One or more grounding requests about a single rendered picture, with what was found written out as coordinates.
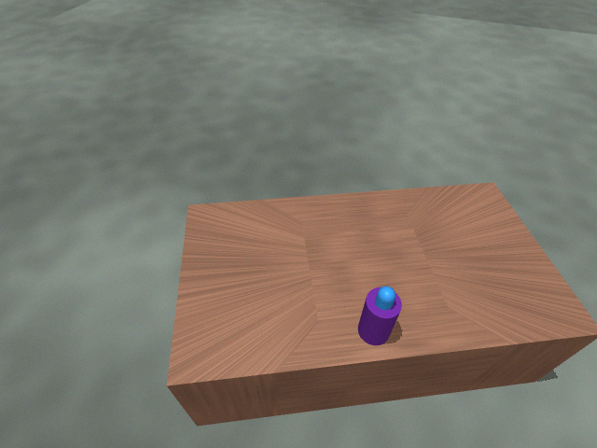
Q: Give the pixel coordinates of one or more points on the bottle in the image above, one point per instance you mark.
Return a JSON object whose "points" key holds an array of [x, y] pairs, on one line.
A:
{"points": [[379, 315]]}

